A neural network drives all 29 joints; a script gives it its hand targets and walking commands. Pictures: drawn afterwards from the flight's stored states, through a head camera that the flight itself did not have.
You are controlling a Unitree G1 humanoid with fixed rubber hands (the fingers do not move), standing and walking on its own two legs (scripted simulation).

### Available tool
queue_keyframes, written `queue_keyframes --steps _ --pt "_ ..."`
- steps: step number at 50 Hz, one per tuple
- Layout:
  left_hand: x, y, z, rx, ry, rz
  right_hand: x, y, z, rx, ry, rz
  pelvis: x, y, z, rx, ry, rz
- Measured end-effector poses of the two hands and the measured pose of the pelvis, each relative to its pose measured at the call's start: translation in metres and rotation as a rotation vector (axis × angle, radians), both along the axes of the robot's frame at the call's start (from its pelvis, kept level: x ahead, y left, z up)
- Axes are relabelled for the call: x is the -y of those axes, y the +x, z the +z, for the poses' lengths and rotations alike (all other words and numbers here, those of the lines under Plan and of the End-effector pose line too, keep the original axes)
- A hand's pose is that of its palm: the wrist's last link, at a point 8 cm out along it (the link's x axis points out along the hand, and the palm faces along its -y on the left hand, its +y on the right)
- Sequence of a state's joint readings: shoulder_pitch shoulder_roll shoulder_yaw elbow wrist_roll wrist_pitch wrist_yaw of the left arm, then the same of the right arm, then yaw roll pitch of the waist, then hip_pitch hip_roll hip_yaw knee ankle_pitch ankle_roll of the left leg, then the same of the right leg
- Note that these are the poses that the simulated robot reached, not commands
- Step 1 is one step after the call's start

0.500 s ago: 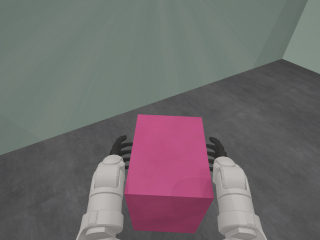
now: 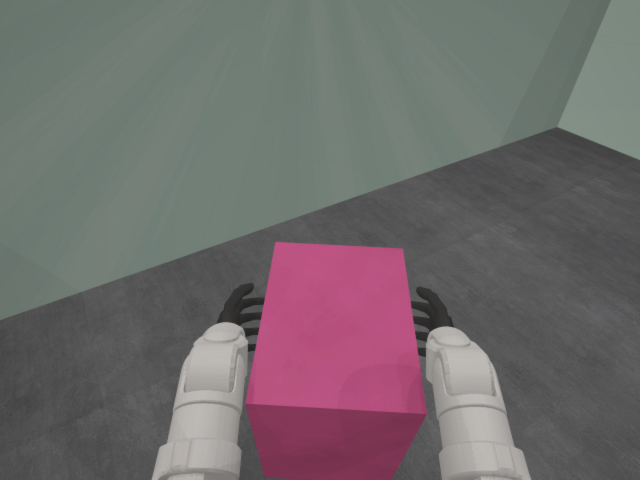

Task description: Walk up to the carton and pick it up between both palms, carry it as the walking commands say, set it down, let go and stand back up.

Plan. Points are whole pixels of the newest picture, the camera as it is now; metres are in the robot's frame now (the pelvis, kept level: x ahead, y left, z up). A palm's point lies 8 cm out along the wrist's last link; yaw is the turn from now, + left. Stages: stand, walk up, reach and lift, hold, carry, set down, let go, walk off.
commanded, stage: reach and lift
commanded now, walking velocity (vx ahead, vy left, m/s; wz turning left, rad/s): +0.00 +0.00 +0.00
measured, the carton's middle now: (332, 364) +0.30 +0.00 -0.02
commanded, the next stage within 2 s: hold in 0.28 s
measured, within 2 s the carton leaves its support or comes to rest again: neither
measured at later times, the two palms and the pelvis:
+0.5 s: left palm (227, 347) +0.28 +0.13 +0.06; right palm (442, 351) +0.28 -0.14 +0.05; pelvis -0.02 +0.00 +0.00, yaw +0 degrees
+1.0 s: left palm (226, 345) +0.28 +0.14 +0.06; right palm (440, 351) +0.28 -0.14 +0.05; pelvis -0.01 +0.00 +0.00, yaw +0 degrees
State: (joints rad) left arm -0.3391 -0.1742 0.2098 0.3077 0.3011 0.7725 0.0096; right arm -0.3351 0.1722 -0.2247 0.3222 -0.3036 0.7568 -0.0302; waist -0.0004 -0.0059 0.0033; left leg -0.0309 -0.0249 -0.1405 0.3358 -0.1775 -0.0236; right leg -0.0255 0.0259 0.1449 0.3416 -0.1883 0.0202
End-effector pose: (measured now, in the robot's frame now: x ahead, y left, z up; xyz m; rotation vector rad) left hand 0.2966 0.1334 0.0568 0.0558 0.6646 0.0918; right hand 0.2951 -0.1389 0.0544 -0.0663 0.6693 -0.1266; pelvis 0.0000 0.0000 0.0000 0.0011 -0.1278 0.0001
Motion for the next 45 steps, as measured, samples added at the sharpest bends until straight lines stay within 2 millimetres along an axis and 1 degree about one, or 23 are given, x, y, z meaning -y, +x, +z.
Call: queue_keyframes --steps 13,22,32,45 --pt "0.001 -0.011 0.000 0.001 0.003 -0.005 0.001 -0.012 -0.001 -0.003 0.002 0.006 0.001 -0.007 -0.001 0.014 -0.001 0.002" --pt "0.000 -0.016 0.001 0.004 -0.002 0.005 0.000 -0.016 0.000 -0.003 0.003 0.005 0.002 -0.014 -0.002 0.023 -0.001 0.004" --pt "-0.001 -0.016 0.001 0.008 -0.008 0.009 -0.002 -0.016 0.000 -0.002 0.001 -0.001 0.001 -0.017 -0.002 0.024 -0.001 0.003" --pt "-0.003 -0.013 0.000 0.009 -0.003 0.001 -0.003 -0.015 -0.001 -0.005 -0.002 0.004 -0.002 -0.013 -0.002 0.018 0.000 -0.001"
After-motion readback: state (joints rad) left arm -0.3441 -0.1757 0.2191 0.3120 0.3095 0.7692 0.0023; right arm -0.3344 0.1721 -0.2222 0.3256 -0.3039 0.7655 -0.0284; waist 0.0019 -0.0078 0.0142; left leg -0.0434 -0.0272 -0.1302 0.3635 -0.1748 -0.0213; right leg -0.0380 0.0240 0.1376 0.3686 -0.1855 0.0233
